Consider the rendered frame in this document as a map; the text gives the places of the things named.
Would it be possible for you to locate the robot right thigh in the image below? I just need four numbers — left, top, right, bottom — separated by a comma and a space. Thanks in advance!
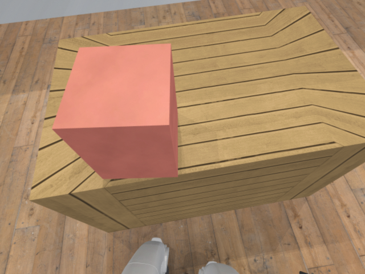
198, 263, 239, 274

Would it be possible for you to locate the carton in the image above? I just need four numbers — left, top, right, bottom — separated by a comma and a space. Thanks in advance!
52, 43, 178, 179

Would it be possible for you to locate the robot thigh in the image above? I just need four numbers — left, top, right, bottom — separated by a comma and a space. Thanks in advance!
198, 263, 239, 274
121, 241, 169, 274

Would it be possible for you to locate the pedestal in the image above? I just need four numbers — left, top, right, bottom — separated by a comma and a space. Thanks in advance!
29, 6, 365, 233

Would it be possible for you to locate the robot left thigh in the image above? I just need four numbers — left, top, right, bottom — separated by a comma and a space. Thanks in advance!
121, 241, 169, 274

